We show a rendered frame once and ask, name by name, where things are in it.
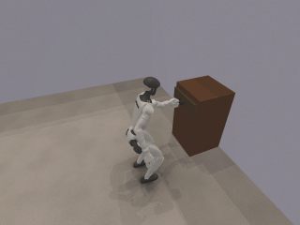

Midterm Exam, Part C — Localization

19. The robot right forearm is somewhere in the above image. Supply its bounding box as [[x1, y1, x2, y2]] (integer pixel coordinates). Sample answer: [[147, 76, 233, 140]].
[[136, 128, 150, 156]]

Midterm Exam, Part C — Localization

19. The robot left forearm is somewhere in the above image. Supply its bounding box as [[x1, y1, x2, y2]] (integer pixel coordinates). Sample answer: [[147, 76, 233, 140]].
[[156, 100, 170, 109]]

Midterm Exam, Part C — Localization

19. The robot right upper arm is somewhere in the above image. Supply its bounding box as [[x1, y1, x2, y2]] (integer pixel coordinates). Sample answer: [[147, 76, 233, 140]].
[[133, 103, 154, 134]]

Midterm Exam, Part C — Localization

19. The right robot hand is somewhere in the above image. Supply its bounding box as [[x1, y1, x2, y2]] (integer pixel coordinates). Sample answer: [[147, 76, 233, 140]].
[[143, 153, 156, 169]]

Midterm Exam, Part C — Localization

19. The handle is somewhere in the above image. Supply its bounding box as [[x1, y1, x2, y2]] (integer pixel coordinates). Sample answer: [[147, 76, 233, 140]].
[[177, 98, 186, 106]]

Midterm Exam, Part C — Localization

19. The right robot shin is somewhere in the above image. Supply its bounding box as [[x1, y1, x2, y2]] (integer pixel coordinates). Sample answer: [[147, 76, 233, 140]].
[[144, 157, 164, 179]]

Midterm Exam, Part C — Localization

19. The robot right thigh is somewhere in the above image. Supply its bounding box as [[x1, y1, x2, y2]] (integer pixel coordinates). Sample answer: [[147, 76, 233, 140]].
[[132, 141, 163, 160]]

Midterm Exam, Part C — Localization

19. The cabinet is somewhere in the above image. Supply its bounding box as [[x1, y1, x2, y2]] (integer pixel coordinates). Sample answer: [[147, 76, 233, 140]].
[[172, 75, 235, 157]]

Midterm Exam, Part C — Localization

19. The left robot hand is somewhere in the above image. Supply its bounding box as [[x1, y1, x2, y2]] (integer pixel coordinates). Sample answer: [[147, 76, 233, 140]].
[[169, 97, 180, 108]]

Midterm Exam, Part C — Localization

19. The robot left upper arm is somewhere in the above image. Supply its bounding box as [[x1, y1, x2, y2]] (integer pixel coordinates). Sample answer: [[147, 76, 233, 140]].
[[140, 92, 158, 108]]

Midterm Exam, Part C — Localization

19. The drawer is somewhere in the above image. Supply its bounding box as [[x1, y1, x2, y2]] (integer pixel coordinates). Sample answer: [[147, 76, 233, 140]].
[[173, 86, 199, 117]]

